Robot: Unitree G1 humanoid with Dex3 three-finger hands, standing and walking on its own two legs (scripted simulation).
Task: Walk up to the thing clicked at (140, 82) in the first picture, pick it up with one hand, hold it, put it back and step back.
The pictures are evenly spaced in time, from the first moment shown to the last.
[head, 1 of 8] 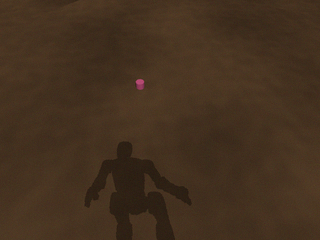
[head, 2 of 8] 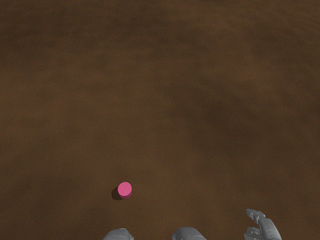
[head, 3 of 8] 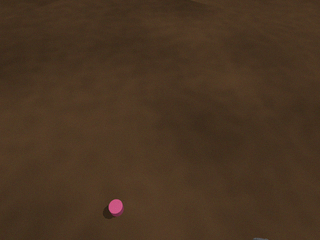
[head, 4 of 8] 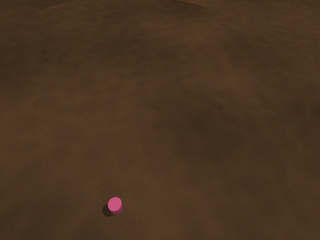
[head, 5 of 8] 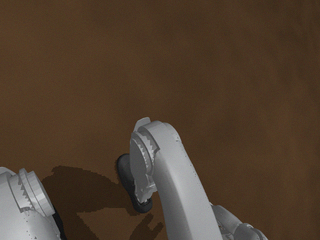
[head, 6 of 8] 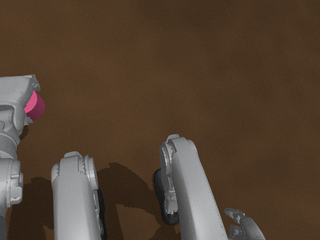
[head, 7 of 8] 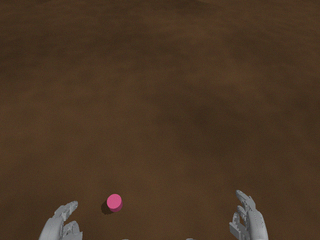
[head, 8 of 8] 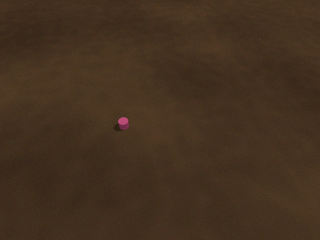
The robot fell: no
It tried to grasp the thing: yes
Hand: left
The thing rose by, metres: 0.68
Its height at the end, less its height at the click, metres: +0.00
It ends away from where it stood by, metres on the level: 0.01
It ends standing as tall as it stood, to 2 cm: yes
